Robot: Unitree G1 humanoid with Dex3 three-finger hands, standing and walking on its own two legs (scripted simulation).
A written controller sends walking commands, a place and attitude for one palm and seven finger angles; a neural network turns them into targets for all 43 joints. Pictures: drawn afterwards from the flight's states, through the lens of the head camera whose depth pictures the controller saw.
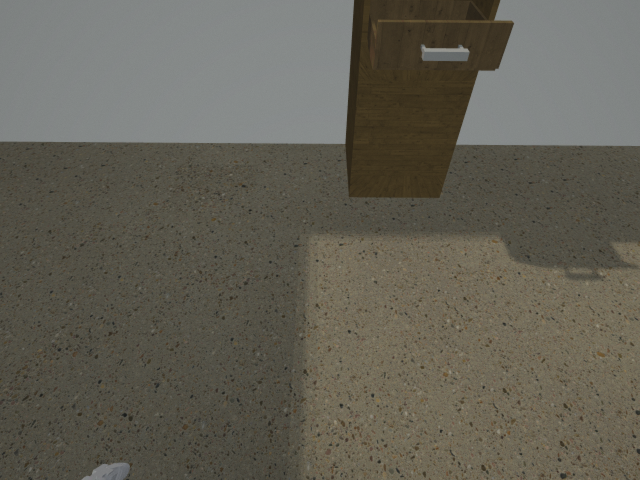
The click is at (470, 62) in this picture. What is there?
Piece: drawer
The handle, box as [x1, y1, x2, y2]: [420, 44, 469, 60]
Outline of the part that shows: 420,47 422,51 423,60 466,60 469,52 466,48 463,48 461,45 458,45 457,48 426,48 424,45 421,44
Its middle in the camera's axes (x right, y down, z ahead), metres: +0.36 -0.55 +1.13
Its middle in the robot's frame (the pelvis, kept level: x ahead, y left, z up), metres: +1.23 -0.30 +0.02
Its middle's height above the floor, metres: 0.79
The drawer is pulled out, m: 0.21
